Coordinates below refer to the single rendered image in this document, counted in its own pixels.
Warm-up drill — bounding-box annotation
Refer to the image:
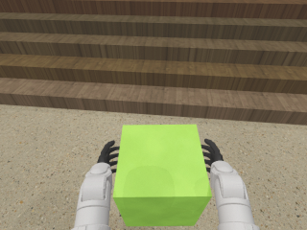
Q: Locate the left robot forearm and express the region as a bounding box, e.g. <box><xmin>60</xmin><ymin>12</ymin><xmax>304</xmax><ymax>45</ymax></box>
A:
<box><xmin>71</xmin><ymin>162</ymin><xmax>112</xmax><ymax>230</ymax></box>

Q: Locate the left robot hand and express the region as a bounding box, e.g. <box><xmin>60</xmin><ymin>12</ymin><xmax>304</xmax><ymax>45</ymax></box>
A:
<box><xmin>97</xmin><ymin>140</ymin><xmax>120</xmax><ymax>173</ymax></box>

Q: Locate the carton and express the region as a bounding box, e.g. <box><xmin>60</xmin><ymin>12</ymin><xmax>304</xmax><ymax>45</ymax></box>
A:
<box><xmin>113</xmin><ymin>124</ymin><xmax>212</xmax><ymax>227</ymax></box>

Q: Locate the right robot hand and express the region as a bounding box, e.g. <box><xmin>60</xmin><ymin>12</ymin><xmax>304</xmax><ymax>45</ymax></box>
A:
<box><xmin>201</xmin><ymin>138</ymin><xmax>224</xmax><ymax>173</ymax></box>

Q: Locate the right robot forearm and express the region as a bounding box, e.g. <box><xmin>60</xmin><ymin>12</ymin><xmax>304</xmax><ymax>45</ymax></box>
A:
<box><xmin>210</xmin><ymin>160</ymin><xmax>260</xmax><ymax>230</ymax></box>

